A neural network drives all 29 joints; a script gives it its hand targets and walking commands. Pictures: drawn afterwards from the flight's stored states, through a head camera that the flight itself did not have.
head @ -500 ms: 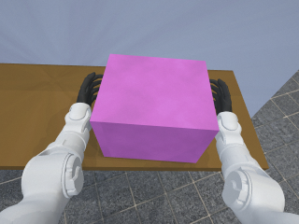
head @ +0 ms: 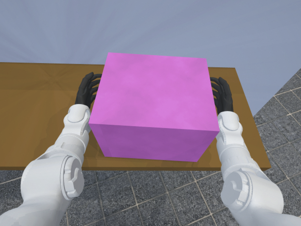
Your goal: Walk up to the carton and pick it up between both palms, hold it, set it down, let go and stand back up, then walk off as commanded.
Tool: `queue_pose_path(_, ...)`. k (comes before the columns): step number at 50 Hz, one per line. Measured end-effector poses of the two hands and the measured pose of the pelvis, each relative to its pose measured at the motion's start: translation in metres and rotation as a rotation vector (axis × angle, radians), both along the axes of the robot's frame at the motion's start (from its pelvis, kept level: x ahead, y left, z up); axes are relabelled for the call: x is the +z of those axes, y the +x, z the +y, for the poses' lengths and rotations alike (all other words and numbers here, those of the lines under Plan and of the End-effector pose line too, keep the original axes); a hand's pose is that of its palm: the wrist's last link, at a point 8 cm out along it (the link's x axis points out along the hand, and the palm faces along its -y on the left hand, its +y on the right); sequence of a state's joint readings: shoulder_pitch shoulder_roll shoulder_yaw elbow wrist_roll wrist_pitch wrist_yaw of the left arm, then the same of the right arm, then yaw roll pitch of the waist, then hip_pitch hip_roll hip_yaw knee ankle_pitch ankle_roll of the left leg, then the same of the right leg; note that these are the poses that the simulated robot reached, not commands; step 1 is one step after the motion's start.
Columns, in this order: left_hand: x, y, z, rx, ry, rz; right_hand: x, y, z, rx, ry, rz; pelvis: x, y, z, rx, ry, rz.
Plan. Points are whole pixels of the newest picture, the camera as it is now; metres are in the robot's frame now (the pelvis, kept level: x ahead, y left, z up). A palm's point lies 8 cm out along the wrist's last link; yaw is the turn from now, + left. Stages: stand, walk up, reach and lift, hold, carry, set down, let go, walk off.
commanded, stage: set down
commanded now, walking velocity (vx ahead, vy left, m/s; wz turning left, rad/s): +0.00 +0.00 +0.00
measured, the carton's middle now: (153, 108) +0.45 +0.00 +0.00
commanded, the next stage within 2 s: none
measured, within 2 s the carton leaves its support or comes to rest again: neither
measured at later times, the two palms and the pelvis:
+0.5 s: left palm (84, 103) +0.44 +0.19 +0.04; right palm (223, 108) +0.42 -0.19 +0.05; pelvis +0.00 +0.00 +0.00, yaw +0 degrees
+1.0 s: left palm (85, 103) +0.44 +0.19 +0.04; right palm (223, 107) +0.42 -0.19 +0.05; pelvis +0.00 +0.00 +0.00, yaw -1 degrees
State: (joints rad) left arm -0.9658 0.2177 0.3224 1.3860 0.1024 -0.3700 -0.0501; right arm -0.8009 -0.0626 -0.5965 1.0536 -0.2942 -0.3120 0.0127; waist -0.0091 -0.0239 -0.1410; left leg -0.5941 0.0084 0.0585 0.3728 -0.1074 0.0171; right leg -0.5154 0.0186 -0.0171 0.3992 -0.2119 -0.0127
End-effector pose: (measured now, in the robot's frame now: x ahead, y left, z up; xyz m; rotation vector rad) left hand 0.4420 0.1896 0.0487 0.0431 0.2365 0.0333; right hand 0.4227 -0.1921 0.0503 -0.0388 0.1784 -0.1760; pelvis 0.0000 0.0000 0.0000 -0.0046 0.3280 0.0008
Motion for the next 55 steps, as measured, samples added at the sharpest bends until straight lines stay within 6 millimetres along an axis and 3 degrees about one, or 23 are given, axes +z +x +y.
queue_pose_path(45, -0.004, 0.000, 0.001, 0.001, -0.018, -0.011, -0.001, -0.002, 0.000, 0.006, -0.018, -0.002, 0.000, -0.004, 0.002, -0.006, 0.003, -0.016)
queue_pose_path(55, -0.018, 0.010, 0.007, 0.073, -0.008, 0.064, -0.015, 0.006, -0.006, 0.025, -0.004, 0.133, -0.010, -0.005, 0.003, -0.014, -0.013, 0.075)
